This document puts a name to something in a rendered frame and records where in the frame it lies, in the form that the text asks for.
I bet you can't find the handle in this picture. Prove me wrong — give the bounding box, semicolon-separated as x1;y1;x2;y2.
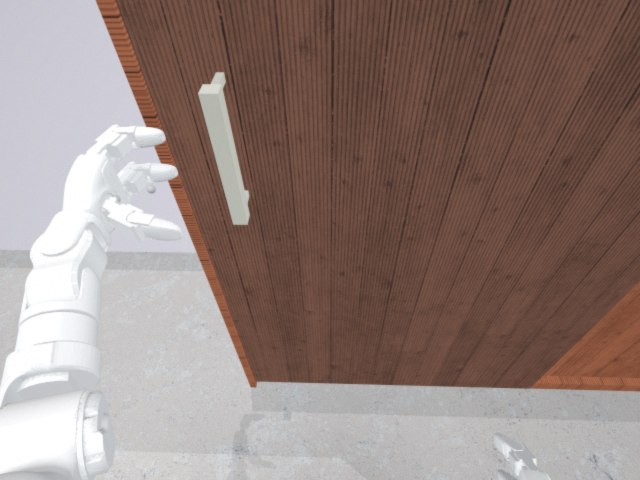
198;72;250;225

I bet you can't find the robot left hand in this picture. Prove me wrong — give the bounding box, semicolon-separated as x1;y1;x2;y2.
62;125;183;242

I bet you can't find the robot right hand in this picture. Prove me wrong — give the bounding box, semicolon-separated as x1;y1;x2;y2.
493;433;551;480

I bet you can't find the robot left forearm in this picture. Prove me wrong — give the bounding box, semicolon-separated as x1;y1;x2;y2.
0;210;111;410

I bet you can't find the wardrobe door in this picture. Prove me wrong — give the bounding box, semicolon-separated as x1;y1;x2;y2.
116;0;640;389
543;282;640;378

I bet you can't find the robot left upper arm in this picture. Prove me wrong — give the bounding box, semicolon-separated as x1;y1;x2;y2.
0;388;115;480

